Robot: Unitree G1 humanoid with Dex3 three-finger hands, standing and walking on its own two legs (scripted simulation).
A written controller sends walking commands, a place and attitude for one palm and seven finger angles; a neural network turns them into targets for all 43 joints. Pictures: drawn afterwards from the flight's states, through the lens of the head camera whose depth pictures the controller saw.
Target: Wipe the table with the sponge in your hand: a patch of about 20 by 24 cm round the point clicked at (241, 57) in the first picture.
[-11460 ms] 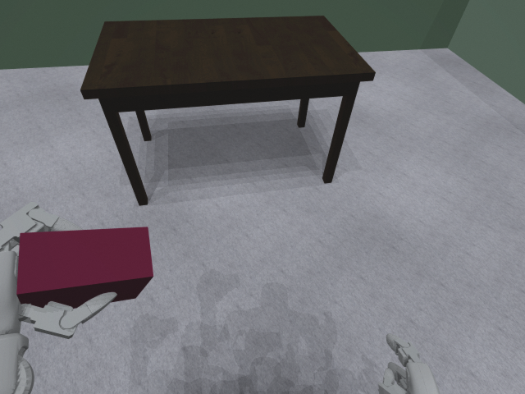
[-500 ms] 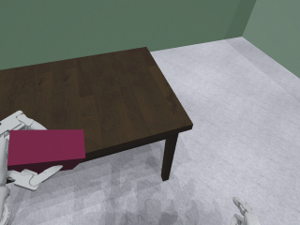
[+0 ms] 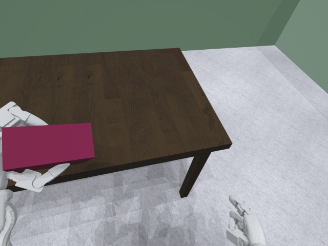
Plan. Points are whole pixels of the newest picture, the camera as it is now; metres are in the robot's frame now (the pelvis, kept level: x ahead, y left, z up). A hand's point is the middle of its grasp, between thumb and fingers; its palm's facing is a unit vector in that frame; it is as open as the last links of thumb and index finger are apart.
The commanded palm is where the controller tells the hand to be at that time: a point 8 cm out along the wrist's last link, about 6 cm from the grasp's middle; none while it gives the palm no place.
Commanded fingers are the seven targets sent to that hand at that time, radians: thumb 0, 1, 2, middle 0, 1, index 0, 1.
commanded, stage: come to a stop and stand still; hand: left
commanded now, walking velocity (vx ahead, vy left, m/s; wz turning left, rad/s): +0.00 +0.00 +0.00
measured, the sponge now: (63, 147) +0.24 +0.23 +0.15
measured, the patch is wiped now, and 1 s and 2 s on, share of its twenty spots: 0.00 0.00 0.00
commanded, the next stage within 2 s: look again from close up in 0.28 s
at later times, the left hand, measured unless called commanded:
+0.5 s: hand (35, 149) +0.23 +0.27 +0.16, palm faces +0.39 -0.85 -0.37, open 9.7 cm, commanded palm +0.17 +0.30 +0.17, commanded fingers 0.00 0.10 1.30 -1.20 -1.60 -1.20 -1.60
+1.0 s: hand (45, 156) +0.22 +0.25 +0.15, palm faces +0.39 -0.85 -0.35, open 9.7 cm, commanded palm +0.17 +0.28 +0.17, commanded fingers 0.00 0.10 1.30 -1.20 -1.60 -1.20 -1.60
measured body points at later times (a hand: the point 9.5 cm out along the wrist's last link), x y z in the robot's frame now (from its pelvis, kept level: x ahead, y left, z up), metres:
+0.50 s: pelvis +0.01 +0.02 +0.00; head +0.04 +0.04 +0.45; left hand +0.20 +0.31 +0.18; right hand +0.19 -0.20 -0.07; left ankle +0.01 +0.07 -0.74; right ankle +0.02 -0.12 -0.74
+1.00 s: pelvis +0.00 +0.00 +0.00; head +0.01 +0.02 +0.45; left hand +0.19 +0.29 +0.17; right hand +0.18 -0.23 -0.07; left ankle +0.01 +0.07 -0.74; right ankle +0.02 -0.12 -0.74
